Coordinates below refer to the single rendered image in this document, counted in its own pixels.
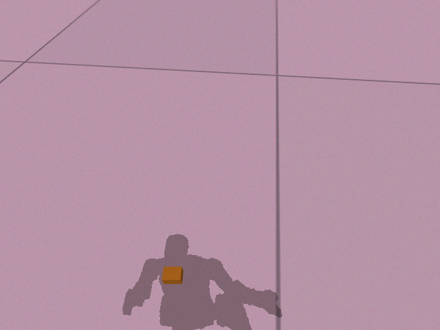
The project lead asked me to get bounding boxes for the small box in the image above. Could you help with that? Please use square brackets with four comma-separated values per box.
[162, 267, 184, 284]

